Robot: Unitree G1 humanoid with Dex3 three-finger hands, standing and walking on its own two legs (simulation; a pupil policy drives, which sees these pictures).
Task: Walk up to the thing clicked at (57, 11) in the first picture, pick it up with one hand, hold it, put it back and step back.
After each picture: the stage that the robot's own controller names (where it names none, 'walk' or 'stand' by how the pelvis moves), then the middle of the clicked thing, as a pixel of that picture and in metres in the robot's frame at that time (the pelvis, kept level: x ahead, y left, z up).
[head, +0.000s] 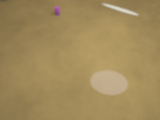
stand; (57, 11) +1.99 +0.43 -0.72
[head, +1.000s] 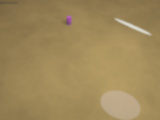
walk; (69, 20) +1.87 +0.19 -0.70
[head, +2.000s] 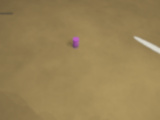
walk; (75, 42) +1.24 +0.08 -0.70
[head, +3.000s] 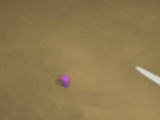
walk; (66, 81) +0.75 +0.15 -0.71
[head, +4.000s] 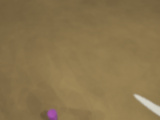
walk; (52, 116) +0.47 +0.22 -0.71
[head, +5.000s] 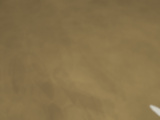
stand; out of the picture +0.35 +0.20 -0.69
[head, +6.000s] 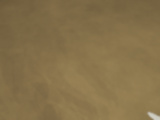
stand; out of the picture +0.31 +0.19 -0.72
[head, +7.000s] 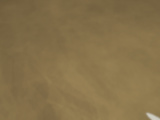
stand; out of the picture +0.32 +0.20 -0.73
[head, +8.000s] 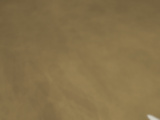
stand; out of the picture +0.30 +0.19 -0.73
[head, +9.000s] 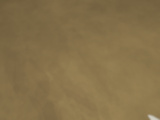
stand; out of the picture +0.30 +0.19 -0.73
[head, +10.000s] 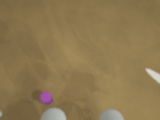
go down; (46, 98) +0.35 +0.20 -0.55
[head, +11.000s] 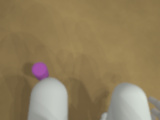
go down; (41, 72) +0.39 +0.22 -0.32
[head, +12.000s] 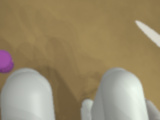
close in; (3, 62) +0.38 +0.26 -0.24
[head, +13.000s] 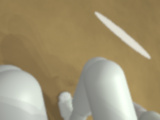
close; out of the picture +0.38 +0.27 -0.22
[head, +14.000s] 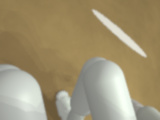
close; out of the picture +0.37 +0.28 -0.22
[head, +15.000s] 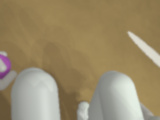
lift; out of the picture +0.32 +0.27 -0.15
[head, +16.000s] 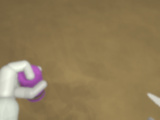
lift; (32, 84) +0.32 +0.18 +0.02
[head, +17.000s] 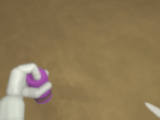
hold; (39, 86) +0.33 +0.17 +0.00
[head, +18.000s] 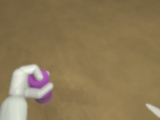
hold; (41, 87) +0.33 +0.17 +0.00
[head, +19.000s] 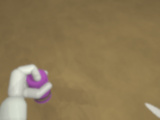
crouch; (39, 87) +0.33 +0.17 -0.01
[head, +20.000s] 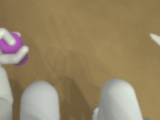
lower; (15, 50) +0.43 +0.23 -0.09
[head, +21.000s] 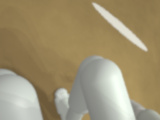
lower; out of the picture +0.41 +0.30 -0.22
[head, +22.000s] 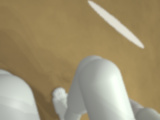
lower; out of the picture +0.41 +0.30 -0.22
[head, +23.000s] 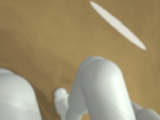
lower; out of the picture +0.40 +0.29 -0.22
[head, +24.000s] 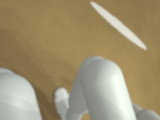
lower; out of the picture +0.39 +0.29 -0.22
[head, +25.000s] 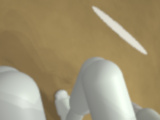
loosen; out of the picture +0.38 +0.26 -0.23
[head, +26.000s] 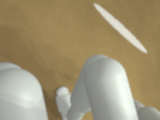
withdraw; out of the picture +0.38 +0.25 -0.22
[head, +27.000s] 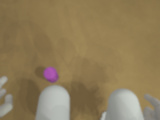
walk; (51, 75) +0.40 +0.19 -0.42
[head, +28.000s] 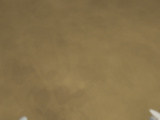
stand; out of the picture +0.33 +0.16 -0.66
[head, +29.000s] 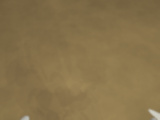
stand; out of the picture +0.34 +0.17 -0.67
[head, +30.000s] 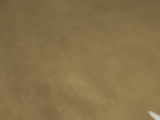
stand; out of the picture +0.34 +0.16 -0.71
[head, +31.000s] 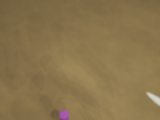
walk; (63, 116) +0.38 +0.14 -0.70
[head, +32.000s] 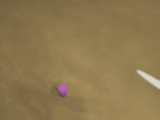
walk; (63, 91) +0.56 +0.14 -0.71
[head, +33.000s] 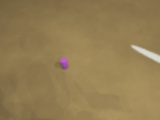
walk; (64, 63) +0.87 +0.29 -0.70
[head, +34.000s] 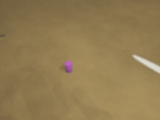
stand; (68, 67) +0.97 +0.19 -0.72
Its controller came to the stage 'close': yes
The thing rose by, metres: 0.71
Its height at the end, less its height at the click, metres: +0.00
